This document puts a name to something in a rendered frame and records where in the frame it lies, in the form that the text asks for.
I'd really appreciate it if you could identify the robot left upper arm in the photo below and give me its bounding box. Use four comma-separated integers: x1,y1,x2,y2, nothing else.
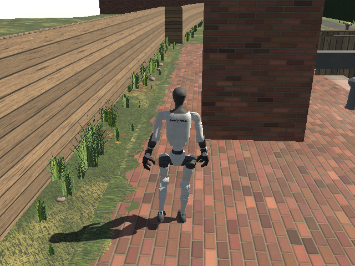
151,111,168,142

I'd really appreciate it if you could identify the robot left hand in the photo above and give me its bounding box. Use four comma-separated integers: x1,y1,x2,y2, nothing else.
142,156,155,170

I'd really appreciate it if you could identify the left robot forearm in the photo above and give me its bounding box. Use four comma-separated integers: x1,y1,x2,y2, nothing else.
144,133,156,158

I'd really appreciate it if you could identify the robot right hand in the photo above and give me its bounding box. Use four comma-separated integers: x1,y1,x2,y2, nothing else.
196,154,209,167

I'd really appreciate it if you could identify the robot left thigh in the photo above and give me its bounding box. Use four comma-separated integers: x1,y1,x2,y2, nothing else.
159,154,170,186

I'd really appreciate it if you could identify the right robot foot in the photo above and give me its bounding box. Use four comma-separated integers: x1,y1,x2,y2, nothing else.
178,210,186,223

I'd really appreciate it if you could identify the robot right upper arm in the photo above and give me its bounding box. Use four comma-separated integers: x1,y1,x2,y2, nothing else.
190,112,204,142

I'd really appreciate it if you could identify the right robot forearm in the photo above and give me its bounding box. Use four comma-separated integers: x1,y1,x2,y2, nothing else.
198,134,208,156

